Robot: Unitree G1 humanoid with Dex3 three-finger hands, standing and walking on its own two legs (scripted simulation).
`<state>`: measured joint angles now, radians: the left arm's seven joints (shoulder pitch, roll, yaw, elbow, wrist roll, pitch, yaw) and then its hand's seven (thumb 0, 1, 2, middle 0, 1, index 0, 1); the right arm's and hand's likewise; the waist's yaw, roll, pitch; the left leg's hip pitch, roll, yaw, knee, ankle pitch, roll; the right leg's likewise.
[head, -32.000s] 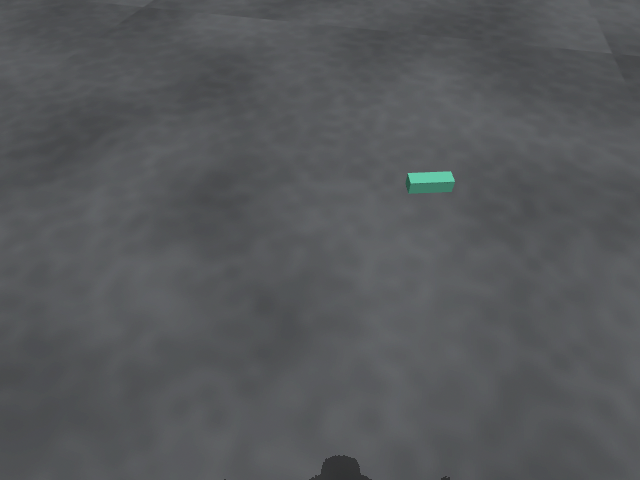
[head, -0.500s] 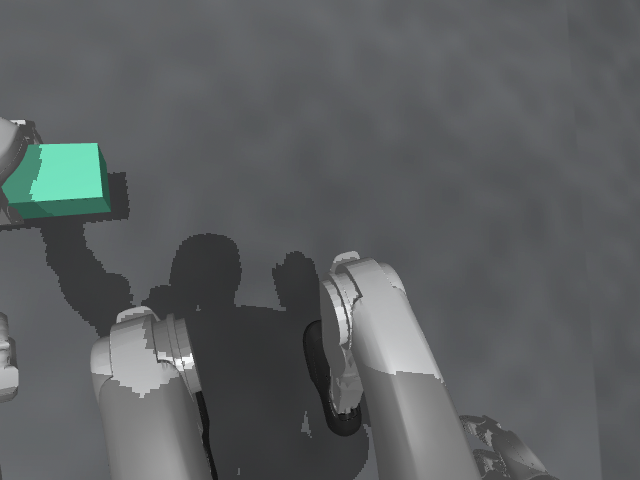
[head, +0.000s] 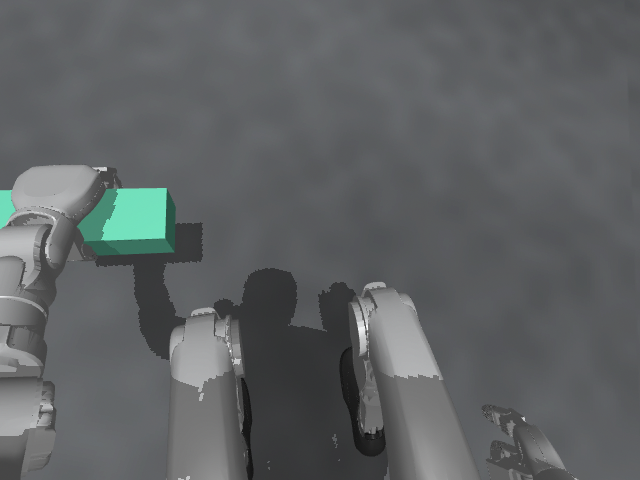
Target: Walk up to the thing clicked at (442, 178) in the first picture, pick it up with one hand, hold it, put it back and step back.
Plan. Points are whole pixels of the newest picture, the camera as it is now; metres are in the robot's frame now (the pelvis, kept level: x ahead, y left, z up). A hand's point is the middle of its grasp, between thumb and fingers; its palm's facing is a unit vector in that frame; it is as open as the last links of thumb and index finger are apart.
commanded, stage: lift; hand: left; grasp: from above
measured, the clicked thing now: (91, 223) +0.45 +0.27 -0.15
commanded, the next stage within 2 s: hold in 1.16 s
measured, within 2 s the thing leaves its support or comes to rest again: neither
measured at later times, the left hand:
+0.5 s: hand out of the picture +0.37 +0.24 +0.10, palm faces -0.47 -0.06 -0.88, open 10.2 cm
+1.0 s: hand out of the picture +0.36 +0.23 +0.21, palm faces -0.45 -0.05 -0.89, open 10.2 cm
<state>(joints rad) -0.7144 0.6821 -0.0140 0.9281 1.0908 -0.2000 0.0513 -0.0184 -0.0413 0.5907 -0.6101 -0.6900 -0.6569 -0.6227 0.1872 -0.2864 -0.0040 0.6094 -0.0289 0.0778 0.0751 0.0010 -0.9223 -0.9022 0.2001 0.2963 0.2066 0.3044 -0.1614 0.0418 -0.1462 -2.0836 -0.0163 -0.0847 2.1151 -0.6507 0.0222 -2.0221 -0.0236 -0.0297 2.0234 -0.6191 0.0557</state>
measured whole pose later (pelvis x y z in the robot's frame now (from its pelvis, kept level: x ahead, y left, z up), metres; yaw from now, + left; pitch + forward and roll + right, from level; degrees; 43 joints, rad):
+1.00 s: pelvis +0.05 -0.01 +0.29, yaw +3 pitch +12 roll -1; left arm -0.33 0.42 -0.18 0.81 1.04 -0.07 0.12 -0.02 -0.05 0.59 -0.62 -0.68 -0.66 -0.62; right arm 0.24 -0.24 -0.04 0.72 0.04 0.01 -0.04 0.01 -0.91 -0.90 0.20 0.30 0.21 0.30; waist -0.06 0.03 -0.09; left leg -0.80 0.03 0.00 1.02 -0.43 0.01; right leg -0.80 -0.01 0.02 0.97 -0.39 0.03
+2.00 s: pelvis +0.08 -0.01 +0.33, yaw +2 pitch +4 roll +0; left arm -0.23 0.43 -0.20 0.64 1.02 -0.09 -0.03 -0.02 -0.04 0.58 -0.61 -0.69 -0.66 -0.62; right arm 0.21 -0.25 -0.05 0.67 0.06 0.08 -0.06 0.01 -0.90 -0.89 0.20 0.30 0.21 0.30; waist -0.01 0.04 -0.05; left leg -0.42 0.02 0.03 0.67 -0.33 0.00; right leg -0.44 -0.02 0.04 0.66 -0.30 0.03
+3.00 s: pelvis +0.07 -0.01 +0.35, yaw +2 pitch +1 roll +0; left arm -0.22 0.43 -0.21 0.60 1.00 -0.10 -0.07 -0.02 -0.04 0.60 -0.59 -0.70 -0.64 -0.64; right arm 0.17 -0.24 -0.02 0.68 0.06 0.08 -0.08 0.01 -0.91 -0.90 0.20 0.30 0.20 0.30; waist 0.01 0.04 0.00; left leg -0.28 0.01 0.03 0.53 -0.26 0.00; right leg -0.31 -0.02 0.04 0.54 -0.24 0.03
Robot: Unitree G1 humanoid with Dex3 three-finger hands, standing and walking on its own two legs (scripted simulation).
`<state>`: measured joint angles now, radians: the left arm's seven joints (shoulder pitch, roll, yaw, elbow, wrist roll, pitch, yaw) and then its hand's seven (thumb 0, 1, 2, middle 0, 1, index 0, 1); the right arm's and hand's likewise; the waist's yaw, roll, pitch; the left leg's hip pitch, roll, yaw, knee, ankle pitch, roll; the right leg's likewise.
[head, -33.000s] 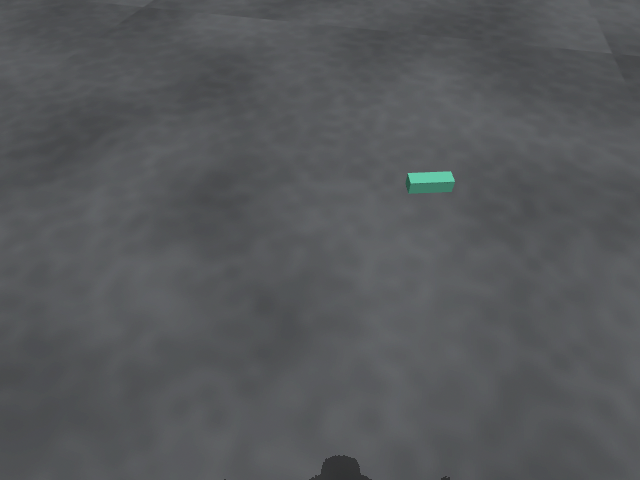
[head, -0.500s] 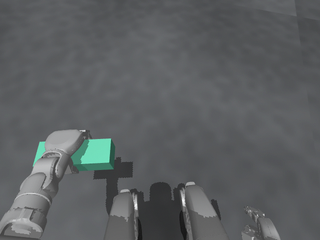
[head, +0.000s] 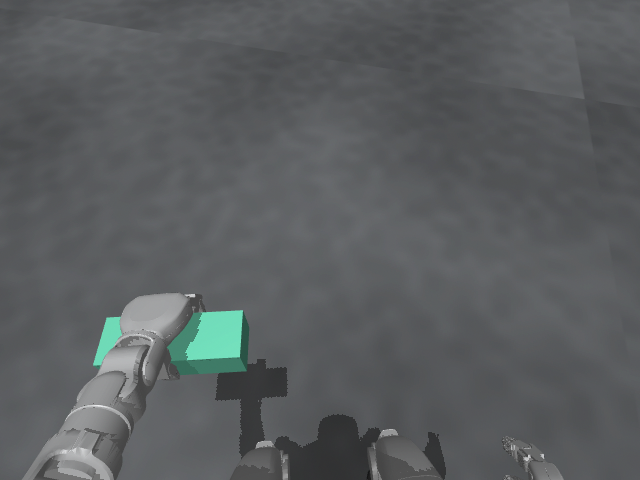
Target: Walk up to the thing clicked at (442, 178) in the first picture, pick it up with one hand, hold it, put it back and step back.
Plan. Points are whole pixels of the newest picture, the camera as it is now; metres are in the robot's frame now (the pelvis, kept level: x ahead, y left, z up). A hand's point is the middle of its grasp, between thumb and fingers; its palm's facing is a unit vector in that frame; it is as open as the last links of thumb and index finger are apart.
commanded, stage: lift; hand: left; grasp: from above
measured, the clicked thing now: (177, 344) +0.33 +0.22 -0.11
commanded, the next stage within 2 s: hold in 0.16 s
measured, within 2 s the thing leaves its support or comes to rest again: neither
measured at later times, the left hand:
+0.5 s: hand (156, 318) +0.34 +0.22 -0.02, palm faces -0.48 -0.02 -0.88, open 10.2 cm
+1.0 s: hand (154, 320) +0.32 +0.21 +0.00, palm faces -0.47 -0.02 -0.88, open 10.2 cm
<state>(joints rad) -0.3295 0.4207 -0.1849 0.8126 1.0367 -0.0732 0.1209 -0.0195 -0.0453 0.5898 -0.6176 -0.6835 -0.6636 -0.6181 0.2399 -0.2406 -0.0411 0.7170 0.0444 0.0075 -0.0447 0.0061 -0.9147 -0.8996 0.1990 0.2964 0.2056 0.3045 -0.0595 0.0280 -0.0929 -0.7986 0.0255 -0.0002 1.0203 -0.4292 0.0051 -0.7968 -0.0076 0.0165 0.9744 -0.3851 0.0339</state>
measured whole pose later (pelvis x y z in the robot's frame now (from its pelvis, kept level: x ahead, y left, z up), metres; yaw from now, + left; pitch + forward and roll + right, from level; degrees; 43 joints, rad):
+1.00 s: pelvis +0.03 +0.00 +0.05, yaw -1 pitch +4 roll +0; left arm -0.23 0.43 -0.20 0.64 1.02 -0.09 -0.03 -0.02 -0.04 0.58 -0.61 -0.69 -0.66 -0.62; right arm 0.21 -0.25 -0.05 0.67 0.06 0.08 -0.06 0.01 -0.90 -0.89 0.20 0.30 0.21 0.30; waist -0.01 0.04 -0.05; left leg -0.42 0.02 0.03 0.67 -0.33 0.00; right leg -0.44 -0.02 0.04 0.66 -0.30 0.03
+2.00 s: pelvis +0.03 -0.01 +0.06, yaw -1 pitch +1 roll +0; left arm -0.22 0.43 -0.21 0.60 1.00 -0.10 -0.07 -0.02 -0.04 0.60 -0.59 -0.70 -0.64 -0.64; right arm 0.17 -0.24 -0.02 0.68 0.06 0.08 -0.08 0.01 -0.91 -0.90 0.20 0.30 0.20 0.30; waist 0.01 0.04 0.00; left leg -0.28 0.01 0.03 0.53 -0.26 0.00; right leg -0.31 -0.02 0.04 0.54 -0.24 0.03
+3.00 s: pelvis -0.02 +0.01 -0.11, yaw +0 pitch +28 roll -3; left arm -0.67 0.44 -0.13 1.18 1.22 -0.12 0.35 -0.02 -0.02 0.57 -0.60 -0.69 -0.65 -0.62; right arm 0.23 -0.25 -0.09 0.74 -0.04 0.04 -0.03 0.00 -0.91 -0.90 0.20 0.30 0.21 0.30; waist -0.12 0.03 -0.18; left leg -1.43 0.01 -0.02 1.51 -0.57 0.01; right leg -1.42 -0.01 0.01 1.45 -0.52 0.04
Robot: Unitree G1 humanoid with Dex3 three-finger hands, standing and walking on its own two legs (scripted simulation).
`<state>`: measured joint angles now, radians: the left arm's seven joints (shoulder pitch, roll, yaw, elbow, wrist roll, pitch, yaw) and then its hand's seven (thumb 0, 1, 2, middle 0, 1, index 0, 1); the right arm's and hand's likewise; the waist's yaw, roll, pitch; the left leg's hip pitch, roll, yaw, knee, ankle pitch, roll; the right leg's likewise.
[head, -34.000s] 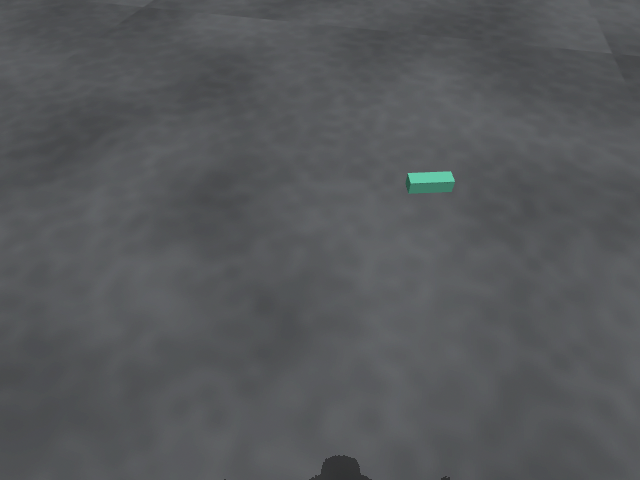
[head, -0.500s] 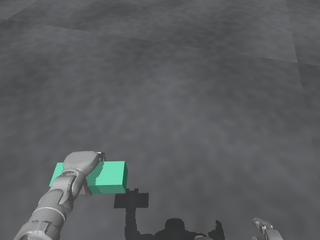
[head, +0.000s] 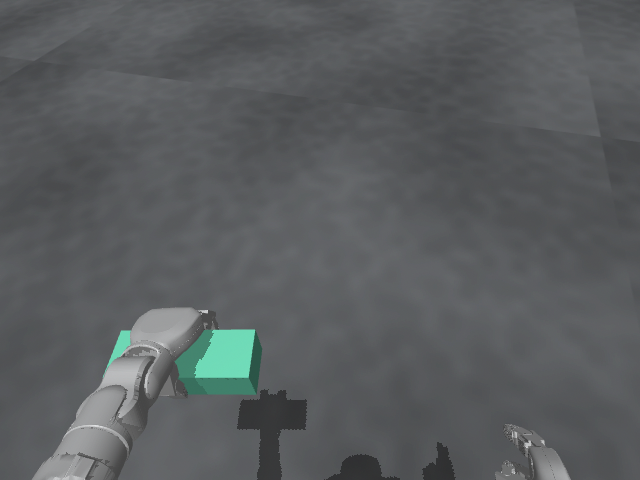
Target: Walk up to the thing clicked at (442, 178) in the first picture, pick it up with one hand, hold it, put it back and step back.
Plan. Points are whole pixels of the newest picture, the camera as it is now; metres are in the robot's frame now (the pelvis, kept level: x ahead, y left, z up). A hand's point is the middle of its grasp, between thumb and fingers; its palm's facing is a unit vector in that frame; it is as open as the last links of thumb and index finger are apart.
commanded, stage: hold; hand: left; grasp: from above
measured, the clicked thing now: (188, 362) +0.30 +0.22 -0.08
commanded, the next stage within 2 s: crouch in 1.16 s
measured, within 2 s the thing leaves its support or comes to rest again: neither
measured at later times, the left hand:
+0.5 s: hand (174, 365) +0.28 +0.22 -0.03, palm faces -0.46 -0.02 -0.89, open 10.2 cm
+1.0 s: hand (174, 360) +0.28 +0.22 -0.02, palm faces -0.47 -0.02 -0.88, open 10.2 cm
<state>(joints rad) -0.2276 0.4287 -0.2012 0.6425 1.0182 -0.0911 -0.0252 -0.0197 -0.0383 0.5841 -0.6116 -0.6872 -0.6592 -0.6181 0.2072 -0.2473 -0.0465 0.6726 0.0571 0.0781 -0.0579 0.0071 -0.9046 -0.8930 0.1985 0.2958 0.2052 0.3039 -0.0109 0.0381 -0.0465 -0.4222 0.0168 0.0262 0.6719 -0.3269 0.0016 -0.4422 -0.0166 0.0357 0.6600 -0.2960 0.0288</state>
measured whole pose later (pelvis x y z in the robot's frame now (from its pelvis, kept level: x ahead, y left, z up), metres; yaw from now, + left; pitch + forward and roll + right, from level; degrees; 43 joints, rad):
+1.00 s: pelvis -0.01 +0.00 +0.01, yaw +0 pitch +1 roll +0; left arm -0.22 0.43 -0.21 0.60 1.00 -0.10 -0.07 -0.02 -0.04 0.60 -0.59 -0.70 -0.64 -0.64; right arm 0.17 -0.24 -0.02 0.68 0.06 0.08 -0.08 0.01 -0.91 -0.90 0.20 0.30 0.20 0.30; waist 0.01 0.04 0.00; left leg -0.28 0.01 0.03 0.53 -0.26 0.00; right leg -0.31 -0.02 0.04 0.54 -0.24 0.03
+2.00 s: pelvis -0.05 +0.01 -0.16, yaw +0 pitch +28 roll -3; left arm -0.67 0.44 -0.13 1.18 1.22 -0.12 0.35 -0.02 -0.02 0.57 -0.60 -0.69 -0.65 -0.62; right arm 0.23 -0.25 -0.09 0.74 -0.04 0.04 -0.03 0.00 -0.91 -0.90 0.20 0.30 0.21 0.30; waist -0.12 0.03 -0.18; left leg -1.43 0.01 -0.02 1.51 -0.57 0.01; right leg -1.42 -0.01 0.01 1.45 -0.52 0.04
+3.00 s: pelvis -0.07 +0.00 -0.38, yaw -2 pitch +37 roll -6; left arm -0.97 0.67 0.05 1.42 1.34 -0.26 0.39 -0.02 -0.05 0.58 -0.64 -0.66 -0.68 -0.59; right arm 0.18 -0.26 -0.01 0.73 -0.13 -0.04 0.13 0.00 -0.92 -0.90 0.20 0.30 0.21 0.30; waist -0.25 0.00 -0.08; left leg -2.21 -0.01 -0.10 2.27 -0.70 -0.01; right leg -2.17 -0.01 -0.03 2.19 -0.66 0.04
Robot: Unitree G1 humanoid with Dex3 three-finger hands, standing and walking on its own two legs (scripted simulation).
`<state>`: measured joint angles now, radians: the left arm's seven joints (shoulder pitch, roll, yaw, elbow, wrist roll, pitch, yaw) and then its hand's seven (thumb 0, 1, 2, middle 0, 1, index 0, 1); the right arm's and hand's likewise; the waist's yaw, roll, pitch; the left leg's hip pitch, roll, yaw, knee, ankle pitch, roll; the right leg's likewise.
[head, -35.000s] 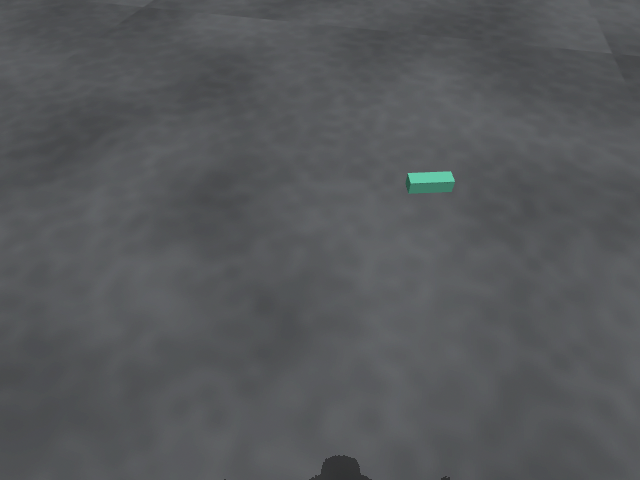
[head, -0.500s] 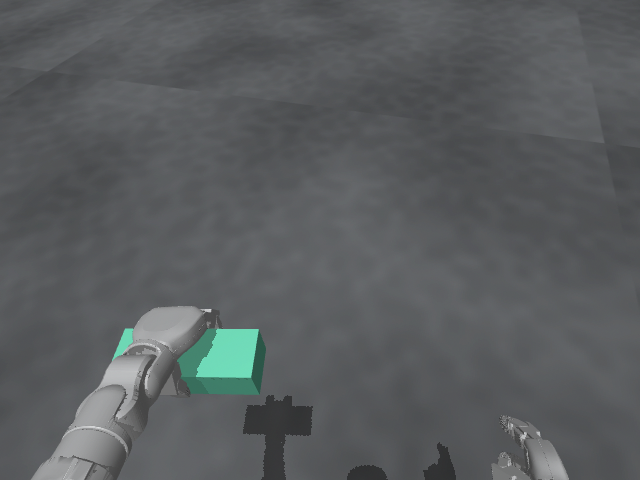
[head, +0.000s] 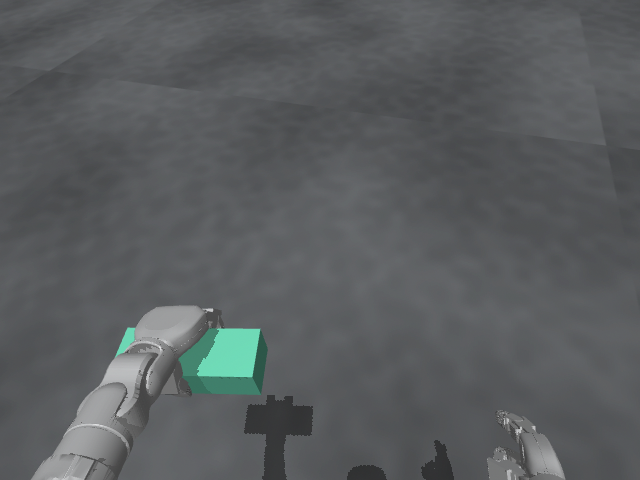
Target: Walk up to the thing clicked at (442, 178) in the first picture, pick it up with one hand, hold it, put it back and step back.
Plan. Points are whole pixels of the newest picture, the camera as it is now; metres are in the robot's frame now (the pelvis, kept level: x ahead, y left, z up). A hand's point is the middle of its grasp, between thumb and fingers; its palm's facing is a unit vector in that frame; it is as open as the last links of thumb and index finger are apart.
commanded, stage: hold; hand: left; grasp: from above
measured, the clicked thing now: (193, 360) +0.30 +0.22 -0.06
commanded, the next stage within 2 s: crouch in 0.16 s
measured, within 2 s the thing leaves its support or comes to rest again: neither
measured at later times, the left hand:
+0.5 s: hand (188, 363) +0.29 +0.22 -0.06, palm faces -0.48 -0.02 -0.88, open 10.2 cm
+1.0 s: hand (223, 381) +0.35 +0.23 -0.29, palm faces -0.41 +0.08 -0.91, open 10.2 cm
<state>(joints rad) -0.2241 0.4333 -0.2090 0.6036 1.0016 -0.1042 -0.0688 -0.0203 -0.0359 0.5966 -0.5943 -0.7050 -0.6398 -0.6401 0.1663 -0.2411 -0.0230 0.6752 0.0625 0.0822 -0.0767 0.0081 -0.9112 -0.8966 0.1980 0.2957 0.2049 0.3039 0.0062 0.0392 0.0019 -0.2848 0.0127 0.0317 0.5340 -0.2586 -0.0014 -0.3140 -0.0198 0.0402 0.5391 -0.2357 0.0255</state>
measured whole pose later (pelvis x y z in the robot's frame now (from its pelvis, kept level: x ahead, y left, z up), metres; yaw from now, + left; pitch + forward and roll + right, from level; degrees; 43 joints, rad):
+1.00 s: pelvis -0.05 +0.01 -0.17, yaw +1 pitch +28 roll -3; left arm -0.67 0.44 -0.13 1.18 1.22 -0.12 0.35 -0.02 -0.02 0.57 -0.60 -0.69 -0.65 -0.62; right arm 0.23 -0.25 -0.09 0.74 -0.04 0.04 -0.03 0.00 -0.91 -0.90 0.20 0.30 0.21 0.30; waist -0.12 0.03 -0.18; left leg -1.43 0.01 -0.02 1.51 -0.57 0.01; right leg -1.42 -0.01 0.01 1.45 -0.52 0.04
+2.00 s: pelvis -0.07 +0.00 -0.39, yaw -2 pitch +37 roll -6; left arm -0.97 0.67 0.05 1.42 1.34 -0.26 0.39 -0.02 -0.05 0.58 -0.64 -0.66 -0.68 -0.59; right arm 0.18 -0.26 -0.01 0.73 -0.13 -0.04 0.13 0.00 -0.92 -0.90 0.20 0.30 0.21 0.30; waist -0.25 0.00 -0.08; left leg -2.21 -0.01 -0.10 2.27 -0.70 -0.01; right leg -2.17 -0.01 -0.03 2.19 -0.66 0.04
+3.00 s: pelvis -0.06 +0.00 -0.45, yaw -6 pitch +34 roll -10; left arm -1.04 0.83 0.10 1.59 1.39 -0.26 0.49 -0.02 -0.05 0.57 -0.64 -0.65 -0.69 -0.58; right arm 0.15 -0.28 0.12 0.72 -0.19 -0.08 0.17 0.00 -0.91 -0.89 0.20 0.30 0.21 0.30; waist -0.33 -0.05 0.04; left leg -2.35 -0.02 -0.16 2.48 -0.73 -0.01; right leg -2.29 0.02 -0.07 2.36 -0.66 0.06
